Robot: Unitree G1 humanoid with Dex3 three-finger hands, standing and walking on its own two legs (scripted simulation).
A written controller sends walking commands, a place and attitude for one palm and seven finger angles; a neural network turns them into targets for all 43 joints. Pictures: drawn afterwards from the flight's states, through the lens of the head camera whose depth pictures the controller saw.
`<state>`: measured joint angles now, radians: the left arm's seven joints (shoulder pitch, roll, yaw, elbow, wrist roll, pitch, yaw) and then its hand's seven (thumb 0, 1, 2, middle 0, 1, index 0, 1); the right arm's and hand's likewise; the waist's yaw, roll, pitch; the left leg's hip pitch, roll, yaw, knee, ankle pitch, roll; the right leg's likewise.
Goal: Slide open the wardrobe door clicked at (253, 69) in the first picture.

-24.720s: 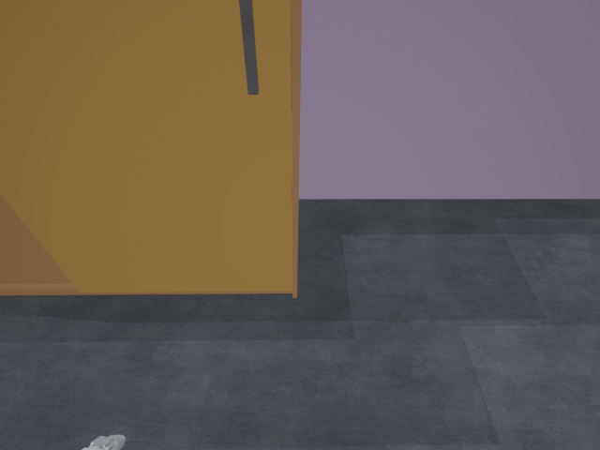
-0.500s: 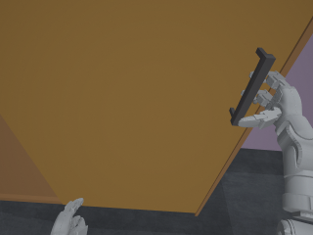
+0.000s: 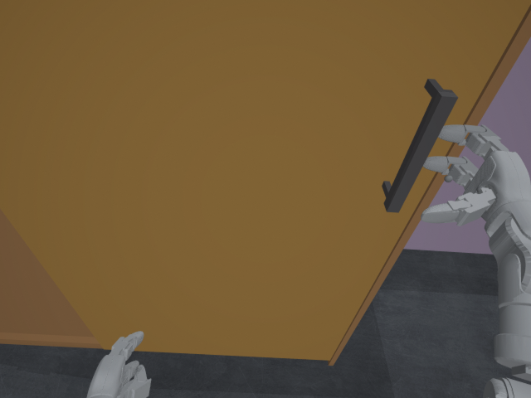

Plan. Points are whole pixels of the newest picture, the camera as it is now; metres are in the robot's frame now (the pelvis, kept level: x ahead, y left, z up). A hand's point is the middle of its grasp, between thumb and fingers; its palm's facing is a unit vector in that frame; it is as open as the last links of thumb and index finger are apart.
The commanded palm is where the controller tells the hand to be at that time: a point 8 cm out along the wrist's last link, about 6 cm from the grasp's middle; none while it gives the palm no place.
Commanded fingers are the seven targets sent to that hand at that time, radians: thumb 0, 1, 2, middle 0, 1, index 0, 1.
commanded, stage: move the hooked fingers beside the handle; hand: right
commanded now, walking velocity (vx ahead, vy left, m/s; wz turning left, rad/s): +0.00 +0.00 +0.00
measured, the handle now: (410, 151) +0.43 -0.17 +0.21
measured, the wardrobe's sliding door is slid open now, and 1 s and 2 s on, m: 0.00 0.00 0.00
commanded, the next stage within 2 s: feel for the door with the fingertips in 1.28 s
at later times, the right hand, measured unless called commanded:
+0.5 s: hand (468, 181) +0.36 -0.23 +0.21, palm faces +0.03 +1.00 -0.05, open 14.0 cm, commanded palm +0.34 -0.28 +0.22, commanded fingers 0.00 0.50 -0.30 0.30 1.20 0.30 1.20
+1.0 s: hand (456, 176) +0.37 -0.22 +0.21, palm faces +0.02 +1.00 -0.05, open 14.0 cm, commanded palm +0.35 -0.27 +0.22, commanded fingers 0.00 0.50 -0.30 0.30 1.20 0.30 1.20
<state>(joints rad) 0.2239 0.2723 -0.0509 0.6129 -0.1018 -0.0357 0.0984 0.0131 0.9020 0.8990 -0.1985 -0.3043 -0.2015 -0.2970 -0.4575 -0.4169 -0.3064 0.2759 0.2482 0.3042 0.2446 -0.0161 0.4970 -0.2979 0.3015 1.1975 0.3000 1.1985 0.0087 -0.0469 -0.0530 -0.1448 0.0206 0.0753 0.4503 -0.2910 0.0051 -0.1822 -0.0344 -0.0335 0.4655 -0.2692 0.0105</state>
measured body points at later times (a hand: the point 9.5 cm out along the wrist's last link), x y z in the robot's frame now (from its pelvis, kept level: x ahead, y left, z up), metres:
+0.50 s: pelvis +0.00 -0.01 +0.00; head -0.02 +0.01 +0.45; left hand +0.15 +0.24 -0.09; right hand +0.35 -0.29 +0.22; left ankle -0.03 +0.11 -0.74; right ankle -0.01 -0.13 -0.74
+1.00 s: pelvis +0.00 +0.00 +0.00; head -0.02 +0.02 +0.45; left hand +0.15 +0.25 -0.09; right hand +0.36 -0.27 +0.22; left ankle -0.03 +0.11 -0.74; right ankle -0.01 -0.13 -0.74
